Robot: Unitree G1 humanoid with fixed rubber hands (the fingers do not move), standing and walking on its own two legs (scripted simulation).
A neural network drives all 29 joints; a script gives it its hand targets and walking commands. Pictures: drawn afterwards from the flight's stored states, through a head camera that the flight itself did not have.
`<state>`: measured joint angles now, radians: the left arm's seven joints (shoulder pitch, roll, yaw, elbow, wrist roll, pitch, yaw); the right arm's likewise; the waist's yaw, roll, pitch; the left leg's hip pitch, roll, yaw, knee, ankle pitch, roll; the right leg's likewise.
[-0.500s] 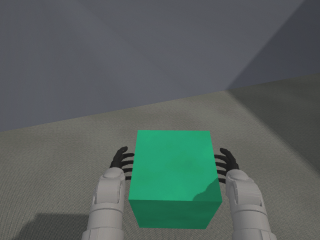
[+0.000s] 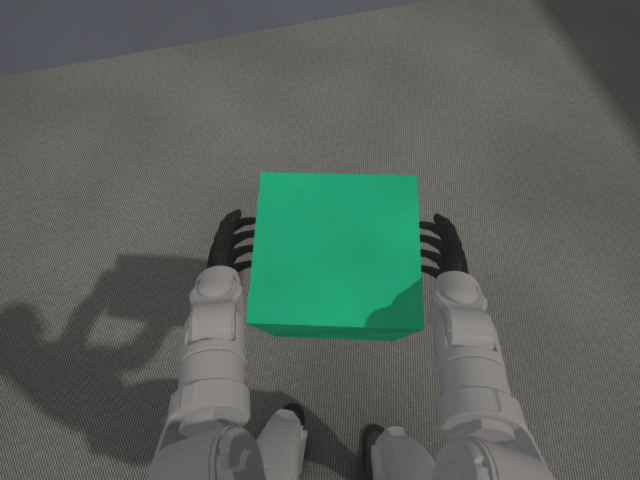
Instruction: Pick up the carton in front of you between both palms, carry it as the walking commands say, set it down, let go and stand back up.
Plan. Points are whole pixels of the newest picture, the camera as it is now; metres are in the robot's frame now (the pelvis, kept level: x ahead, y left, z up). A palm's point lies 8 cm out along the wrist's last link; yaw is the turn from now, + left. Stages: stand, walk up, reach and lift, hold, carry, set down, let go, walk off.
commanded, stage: set down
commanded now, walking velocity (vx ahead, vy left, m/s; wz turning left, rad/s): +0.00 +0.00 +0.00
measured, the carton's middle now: (335, 268) +0.40 +0.03 -0.15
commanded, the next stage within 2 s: none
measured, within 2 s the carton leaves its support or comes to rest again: rests again in 1.82 s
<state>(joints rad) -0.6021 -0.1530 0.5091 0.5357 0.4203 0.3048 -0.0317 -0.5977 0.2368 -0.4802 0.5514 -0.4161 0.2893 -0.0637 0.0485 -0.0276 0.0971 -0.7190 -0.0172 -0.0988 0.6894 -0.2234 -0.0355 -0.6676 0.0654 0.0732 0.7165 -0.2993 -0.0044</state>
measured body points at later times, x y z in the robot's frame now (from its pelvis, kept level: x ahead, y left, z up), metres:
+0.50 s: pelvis -0.03 +0.01 -0.13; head +0.22 +0.04 +0.25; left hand +0.41 +0.19 -0.21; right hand +0.45 -0.11 -0.21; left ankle +0.06 +0.14 -0.71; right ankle +0.02 -0.11 -0.71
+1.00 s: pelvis -0.06 +0.00 -0.25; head +0.27 +0.01 +0.06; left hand +0.44 +0.20 -0.37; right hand +0.50 -0.10 -0.37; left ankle +0.06 +0.14 -0.71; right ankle +0.02 -0.12 -0.71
